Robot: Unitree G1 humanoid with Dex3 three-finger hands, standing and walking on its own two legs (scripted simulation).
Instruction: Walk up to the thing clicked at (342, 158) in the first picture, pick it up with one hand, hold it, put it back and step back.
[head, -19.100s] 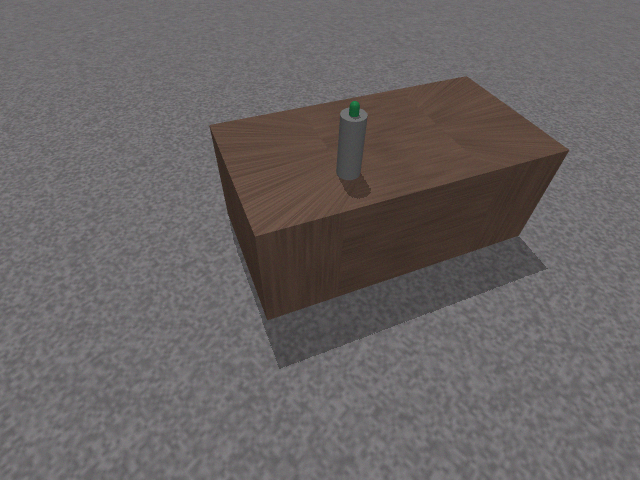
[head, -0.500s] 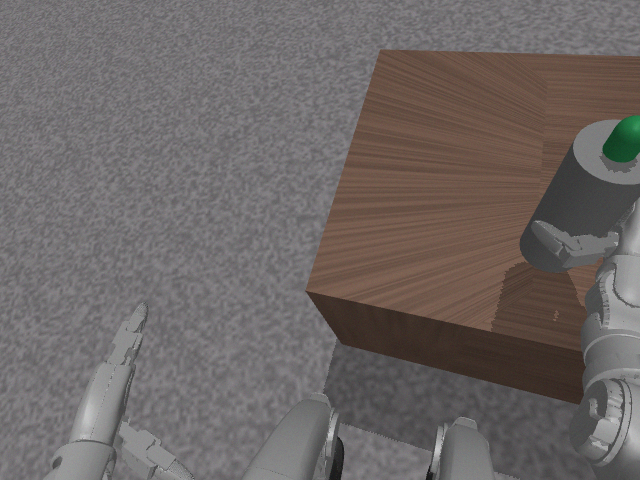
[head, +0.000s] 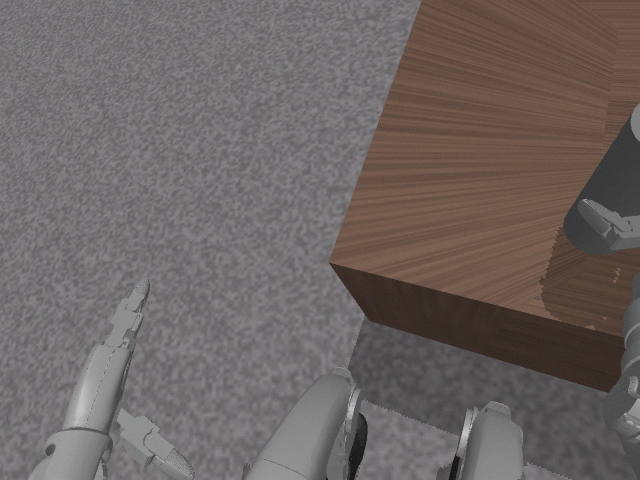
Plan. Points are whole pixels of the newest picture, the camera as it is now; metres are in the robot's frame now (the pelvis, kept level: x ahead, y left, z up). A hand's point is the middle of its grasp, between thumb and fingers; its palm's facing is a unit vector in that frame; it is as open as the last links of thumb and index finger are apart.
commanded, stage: lower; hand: right
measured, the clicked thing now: (639, 177) +0.51 -0.23 -0.02
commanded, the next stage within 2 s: loosen in 0.30 s
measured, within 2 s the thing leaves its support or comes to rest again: rests again in 1.32 s
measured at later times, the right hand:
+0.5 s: hand (625, 204) +0.51 -0.23 -0.07, palm faces +0.25 +0.97 +0.01, open 10.9 cm
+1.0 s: hand (634, 188) +0.52 -0.23 -0.05, palm faces +0.25 +0.97 +0.01, open 14.1 cm
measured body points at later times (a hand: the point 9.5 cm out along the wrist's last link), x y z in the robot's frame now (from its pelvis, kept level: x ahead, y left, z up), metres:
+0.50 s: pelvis -0.01 +0.00 -0.02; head +0.17 -0.09 +0.38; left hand +0.17 +0.26 +0.07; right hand +0.49 -0.28 -0.06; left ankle +0.05 +0.14 -0.58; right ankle +0.05 -0.13 -0.58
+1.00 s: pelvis -0.01 +0.00 -0.03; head +0.17 -0.08 +0.37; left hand +0.16 +0.26 +0.07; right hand +0.50 -0.28 -0.05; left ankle +0.05 +0.14 -0.58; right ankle +0.05 -0.13 -0.58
